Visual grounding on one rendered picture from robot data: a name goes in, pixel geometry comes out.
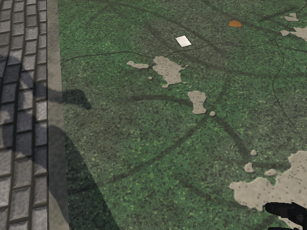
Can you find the robot right hand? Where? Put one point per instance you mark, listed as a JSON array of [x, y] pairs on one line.
[[291, 211]]

